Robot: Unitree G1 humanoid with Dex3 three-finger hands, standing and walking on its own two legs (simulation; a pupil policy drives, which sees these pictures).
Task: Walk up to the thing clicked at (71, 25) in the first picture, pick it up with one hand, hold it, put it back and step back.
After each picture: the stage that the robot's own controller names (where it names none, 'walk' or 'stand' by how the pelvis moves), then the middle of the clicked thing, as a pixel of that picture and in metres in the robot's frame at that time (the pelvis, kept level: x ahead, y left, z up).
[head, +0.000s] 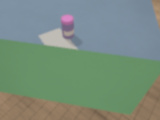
stand; (67, 27) +0.73 +0.09 -0.03
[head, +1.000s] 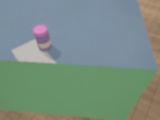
walk; (42, 38) +0.60 +0.22 -0.01
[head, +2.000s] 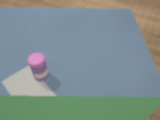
stand; (38, 67) +0.45 +0.20 -0.02
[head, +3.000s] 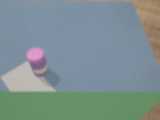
stand; (38, 62) +0.46 +0.20 -0.03
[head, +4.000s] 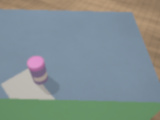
stand; (38, 70) +0.44 +0.20 -0.03
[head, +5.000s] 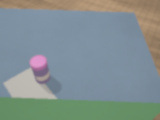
stand; (40, 70) +0.44 +0.19 -0.03
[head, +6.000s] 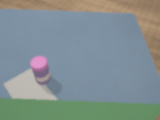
rise first; (41, 70) +0.44 +0.19 -0.03
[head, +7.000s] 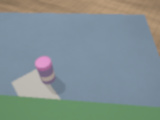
rise first; (45, 70) +0.45 +0.20 -0.03
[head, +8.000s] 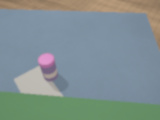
go down; (48, 67) +0.45 +0.19 -0.03
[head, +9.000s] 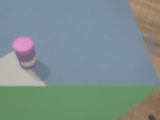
go down; (25, 54) +0.47 +0.18 +0.00
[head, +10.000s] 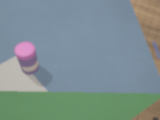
approach; (27, 59) +0.45 +0.19 +0.01
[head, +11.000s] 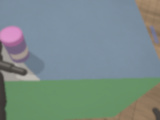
close in; (16, 45) +0.46 +0.20 +0.04
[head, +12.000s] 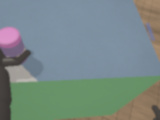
lift; (13, 47) +0.45 +0.20 +0.05
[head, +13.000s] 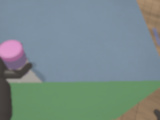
lift; (15, 59) +0.41 +0.20 +0.04
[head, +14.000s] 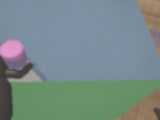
lift; (16, 59) +0.41 +0.20 +0.04
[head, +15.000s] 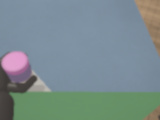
hold; (20, 71) +0.35 +0.20 +0.09
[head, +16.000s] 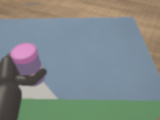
hold; (29, 65) +0.33 +0.17 +0.17
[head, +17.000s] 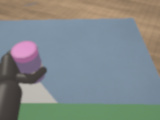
crouch; (29, 63) +0.33 +0.16 +0.17
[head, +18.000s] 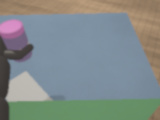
crouch; (16, 41) +0.41 +0.20 +0.18
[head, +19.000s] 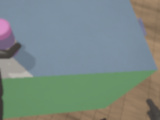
lower; (3, 39) +0.47 +0.21 +0.04
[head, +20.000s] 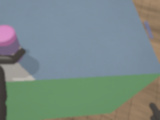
lower; (8, 45) +0.46 +0.20 +0.05
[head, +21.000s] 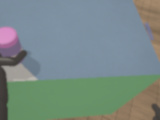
lower; (10, 47) +0.45 +0.20 +0.05
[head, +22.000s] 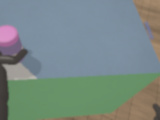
lower; (10, 46) +0.46 +0.20 +0.05
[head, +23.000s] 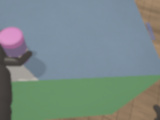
loosen; (15, 47) +0.45 +0.19 +0.05
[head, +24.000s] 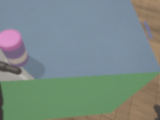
withdraw; (14, 49) +0.45 +0.19 +0.05
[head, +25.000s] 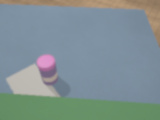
sink last; (48, 70) +0.42 +0.17 +0.01
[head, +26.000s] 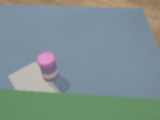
stand; (48, 67) +0.43 +0.17 +0.00
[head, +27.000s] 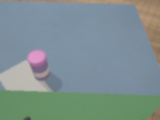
stand; (39, 66) +0.43 +0.19 +0.00
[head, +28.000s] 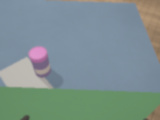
stand; (40, 62) +0.44 +0.18 +0.01
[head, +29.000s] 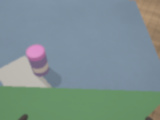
stand; (38, 61) +0.44 +0.19 +0.03
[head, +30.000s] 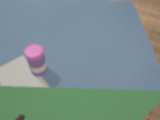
stand; (36, 61) +0.44 +0.19 +0.03
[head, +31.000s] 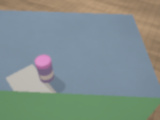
stand; (45, 69) +0.46 +0.18 -0.03
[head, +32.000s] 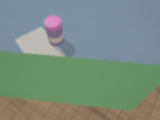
walk; (54, 31) +0.55 +0.13 +0.00
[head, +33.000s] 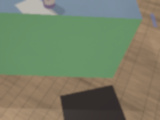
walk; out of the picture +0.83 +0.20 -0.01
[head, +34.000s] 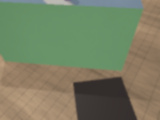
stand; out of the picture +1.08 +0.15 -0.01
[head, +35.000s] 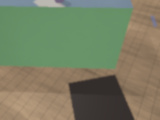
stand; out of the picture +1.08 +0.18 -0.03
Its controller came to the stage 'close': yes
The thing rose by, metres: 0.21
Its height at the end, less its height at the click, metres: +0.00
